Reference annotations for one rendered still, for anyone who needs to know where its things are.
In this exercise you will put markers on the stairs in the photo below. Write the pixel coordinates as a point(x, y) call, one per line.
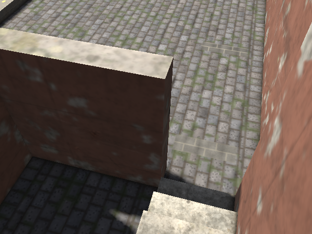
point(183, 208)

